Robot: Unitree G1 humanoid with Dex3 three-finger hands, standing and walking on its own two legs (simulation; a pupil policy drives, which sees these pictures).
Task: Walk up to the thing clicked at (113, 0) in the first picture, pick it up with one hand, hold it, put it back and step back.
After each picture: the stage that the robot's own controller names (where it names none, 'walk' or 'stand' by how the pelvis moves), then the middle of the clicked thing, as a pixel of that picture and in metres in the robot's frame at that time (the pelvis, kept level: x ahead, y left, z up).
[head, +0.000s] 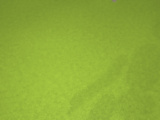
stand; out of the picture +2.35 -0.47 -0.72
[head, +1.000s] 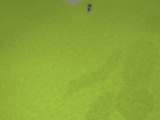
walk; (89, 8) +2.24 +0.01 -0.69
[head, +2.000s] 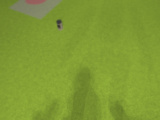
walk; (59, 24) +1.56 +0.35 -0.72
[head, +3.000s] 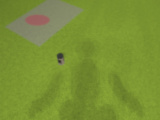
walk; (60, 59) +1.03 +0.30 -0.71
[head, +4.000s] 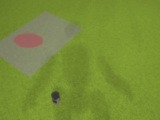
walk; (56, 98) +0.61 +0.22 -0.69
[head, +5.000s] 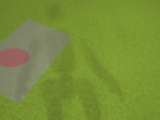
stand; out of the picture +0.34 +0.21 -0.70
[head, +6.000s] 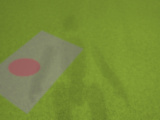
stand; out of the picture +0.31 +0.20 -0.71
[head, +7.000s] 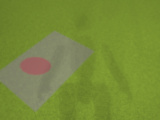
stand; out of the picture +0.31 +0.17 -0.72
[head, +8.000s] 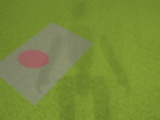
stand; out of the picture +0.31 +0.16 -0.72
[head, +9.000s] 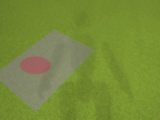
stand; out of the picture +0.31 +0.17 -0.72
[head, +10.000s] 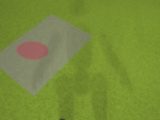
stand; out of the picture +0.35 +0.16 -0.71
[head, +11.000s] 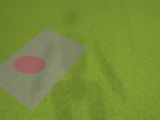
stand; out of the picture +0.32 +0.16 -0.73
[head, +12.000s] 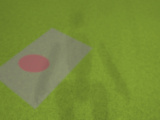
stand; out of the picture +0.33 +0.15 -0.73
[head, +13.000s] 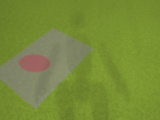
stand; out of the picture +0.33 +0.15 -0.73
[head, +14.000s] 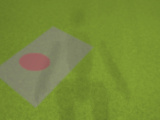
go down; out of the picture +0.33 +0.15 -0.73
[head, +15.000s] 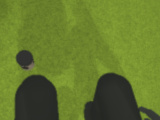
go down; (26, 60) +0.41 +0.21 -0.31
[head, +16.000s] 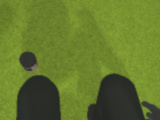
close in; (29, 62) +0.41 +0.21 -0.29
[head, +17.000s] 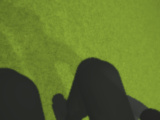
close in; out of the picture +0.40 +0.25 -0.22
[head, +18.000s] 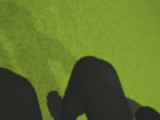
close; out of the picture +0.40 +0.26 -0.22
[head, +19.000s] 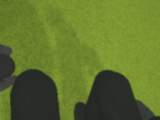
lift; (1, 69) +0.33 +0.25 -0.12
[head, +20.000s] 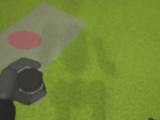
lift; (33, 87) +0.31 +0.17 +0.03
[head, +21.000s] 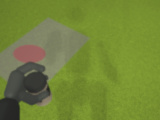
hold; (39, 89) +0.31 +0.16 +0.01
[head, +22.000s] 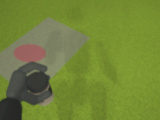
hold; (40, 89) +0.31 +0.16 +0.01
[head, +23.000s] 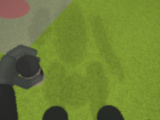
crouch; (32, 71) +0.37 +0.18 -0.05
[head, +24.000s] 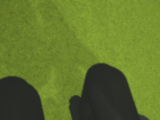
lower; out of the picture +0.42 +0.24 -0.17
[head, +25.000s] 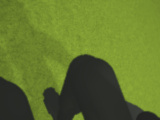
lower; out of the picture +0.42 +0.27 -0.23
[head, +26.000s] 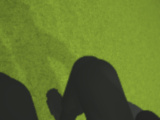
lower; out of the picture +0.41 +0.28 -0.22
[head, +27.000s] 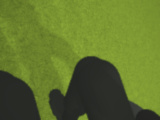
lower; out of the picture +0.40 +0.28 -0.23
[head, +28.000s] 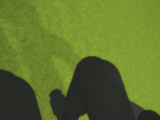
lower; out of the picture +0.40 +0.27 -0.22
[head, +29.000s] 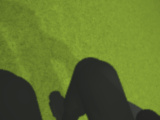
open; out of the picture +0.38 +0.25 -0.23
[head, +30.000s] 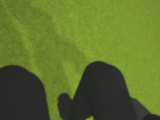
stand; out of the picture +0.39 +0.24 -0.24
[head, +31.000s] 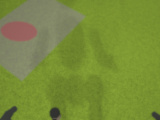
stand; (55, 114) +0.35 +0.15 -0.60
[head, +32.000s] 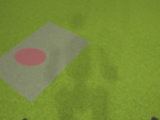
stand; out of the picture +0.34 +0.16 -0.67
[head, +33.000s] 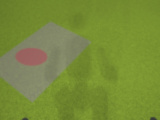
stand; out of the picture +0.34 +0.15 -0.67
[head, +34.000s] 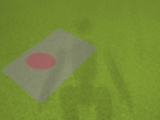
stand; out of the picture +0.37 +0.14 -0.72
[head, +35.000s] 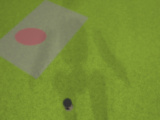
walk; (68, 104) +0.44 +0.15 -0.69
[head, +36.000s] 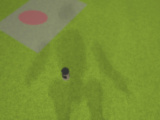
walk; (65, 73) +0.71 +0.14 -0.70
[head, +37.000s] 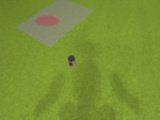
stand; (71, 61) +1.00 +0.19 -0.70
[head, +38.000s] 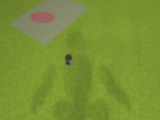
stand; (68, 60) +0.97 +0.16 -0.71
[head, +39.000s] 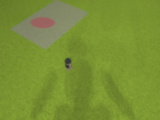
stand; (68, 64) +1.00 +0.16 -0.72
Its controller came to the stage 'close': yes
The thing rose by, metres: 0.72
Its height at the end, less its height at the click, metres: +0.00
